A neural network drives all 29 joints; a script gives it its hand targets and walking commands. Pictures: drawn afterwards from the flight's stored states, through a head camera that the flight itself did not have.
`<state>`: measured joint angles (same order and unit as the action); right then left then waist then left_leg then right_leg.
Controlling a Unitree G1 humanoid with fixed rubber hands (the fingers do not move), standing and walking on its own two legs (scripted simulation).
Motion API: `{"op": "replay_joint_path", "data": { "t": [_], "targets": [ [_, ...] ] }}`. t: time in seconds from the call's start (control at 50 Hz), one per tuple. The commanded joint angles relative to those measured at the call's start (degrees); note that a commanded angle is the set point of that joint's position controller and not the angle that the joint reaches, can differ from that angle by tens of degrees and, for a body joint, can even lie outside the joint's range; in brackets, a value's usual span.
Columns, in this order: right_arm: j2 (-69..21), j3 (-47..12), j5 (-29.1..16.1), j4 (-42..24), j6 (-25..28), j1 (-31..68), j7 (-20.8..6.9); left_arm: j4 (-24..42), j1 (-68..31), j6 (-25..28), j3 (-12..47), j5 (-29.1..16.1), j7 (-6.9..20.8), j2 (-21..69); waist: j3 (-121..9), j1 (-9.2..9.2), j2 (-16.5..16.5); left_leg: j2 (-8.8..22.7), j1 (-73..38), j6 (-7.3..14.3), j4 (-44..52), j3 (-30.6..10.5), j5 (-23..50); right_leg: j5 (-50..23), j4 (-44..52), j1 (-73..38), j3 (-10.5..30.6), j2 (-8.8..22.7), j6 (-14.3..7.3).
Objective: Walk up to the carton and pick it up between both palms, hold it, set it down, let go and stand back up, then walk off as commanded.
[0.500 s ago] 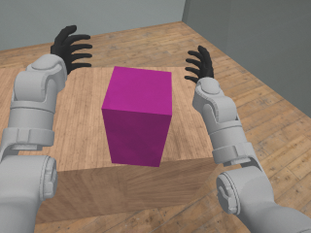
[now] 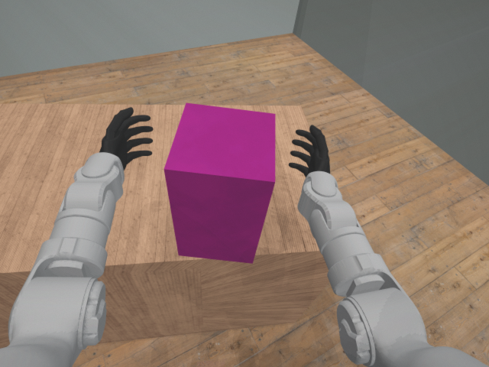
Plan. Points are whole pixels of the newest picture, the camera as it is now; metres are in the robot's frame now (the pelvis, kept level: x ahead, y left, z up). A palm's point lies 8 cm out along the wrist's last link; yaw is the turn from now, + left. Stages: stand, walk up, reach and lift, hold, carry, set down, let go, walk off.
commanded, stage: reach and lift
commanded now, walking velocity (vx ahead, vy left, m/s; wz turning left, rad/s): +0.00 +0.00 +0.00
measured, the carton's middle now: (222, 191) +0.43 +0.02 +0.01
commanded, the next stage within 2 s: none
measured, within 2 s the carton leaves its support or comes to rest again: neither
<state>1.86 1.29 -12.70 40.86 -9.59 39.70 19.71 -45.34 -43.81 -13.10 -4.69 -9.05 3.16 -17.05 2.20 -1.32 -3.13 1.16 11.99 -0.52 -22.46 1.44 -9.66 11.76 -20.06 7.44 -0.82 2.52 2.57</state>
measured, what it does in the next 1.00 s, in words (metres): stands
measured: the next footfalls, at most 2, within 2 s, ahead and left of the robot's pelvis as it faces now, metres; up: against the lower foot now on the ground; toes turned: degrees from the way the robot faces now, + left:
none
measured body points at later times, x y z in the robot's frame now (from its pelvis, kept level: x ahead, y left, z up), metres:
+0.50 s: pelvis +0.01 +0.01 +0.00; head +0.04 +0.04 +0.44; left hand +0.43 +0.19 +0.06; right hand +0.41 -0.13 +0.07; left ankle +0.03 +0.12 -0.75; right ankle -0.01 -0.15 -0.75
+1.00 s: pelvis +0.01 +0.00 +0.00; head +0.04 +0.06 +0.44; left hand +0.43 +0.15 +0.06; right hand +0.39 -0.10 +0.06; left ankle +0.03 +0.12 -0.75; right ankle -0.01 -0.15 -0.75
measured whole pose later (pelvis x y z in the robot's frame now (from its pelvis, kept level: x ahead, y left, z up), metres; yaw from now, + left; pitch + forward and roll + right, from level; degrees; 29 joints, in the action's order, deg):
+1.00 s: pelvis +0.01 +0.00 +0.00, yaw +1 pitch +4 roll -1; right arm -14.5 28.2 14.8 56.1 19.2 37.8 17.5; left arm -54.2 -43.9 2.6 -21.4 24.2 3.1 -0.8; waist -0.6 -1.8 -6.2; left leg 1.4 18.1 -0.4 -24.4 -0.1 -10.3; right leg 11.3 -19.0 11.6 -2.4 2.1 2.6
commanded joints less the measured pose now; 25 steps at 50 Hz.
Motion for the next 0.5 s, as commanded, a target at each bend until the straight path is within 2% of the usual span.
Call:
{"op": "replay_joint_path", "data": {
  "t": [0.0,0.1,0.18,0.26,0.36,0.48],
  "targets": [
    [0.46,4.63,5.34,0.02,7.36,24.52,-1.61,-1.21,-28.23,9.24,2.70,1.78,-1.52,-0.65,-27.89,-4.90,6.19,-1.02,-9.61,-1.86,-2.04,0.77,9.29,-7.16,3.33,5.78,-3.73,-5.11,-2.02],
    [-0.07,6.87,8.20,3.93,12.80,23.76,-1.05,-5.16,-27.67,13.18,3.33,2.87,-1.69,2.02,-30.02,-6.38,7.05,-1.11,-9.36,-2.44,-4.10,0.29,12.40,-9.68,2.70,9.14,-4.47,-5.47,-2.27],
    [-0.58,7.23,9.38,6.27,16.75,21.43,-0.74,-5.77,-25.54,14.54,2.34,4.49,-1.63,3.78,-32.42,-6.07,7.42,-0.98,-10.41,-3.10,-6.14,0.00,17.72,-12.76,1.97,11.08,-5.00,-5.96,-2.00],
    [-0.50,6.60,8.72,6.61,19.74,20.11,-0.75,-2.14,-24.46,14.97,0.73,6.41,-1.83,4.50,-34.88,-4.99,8.10,-0.75,-12.20,-3.80,-7.51,0.11,23.61,-15.33,1.84,11.18,-5.22,-6.30,-1.70],
    [-0.30,6.18,7.86,6.73,21.49,18.25,-0.89,3.59,-23.52,14.97,-0.17,7.81,-2.36,5.90,-36.03,-4.73,9.14,-0.47,-14.85,-4.53,-7.98,0.23,28.06,-16.15,2.26,11.39,-5.41,-6.67,-1.59],
    [-4.00,5.77,8.57,6.18,21.74,18.50,-1.02,6.73,-24.17,15.08,-0.19,8.96,-2.32,9.77,-34.66,-4.93,8.46,-0.46,-14.57,-4.10,-7.56,0.38,27.64,-15.88,2.51,10.81,-5.14,-6.47,-1.56]
  ]
}}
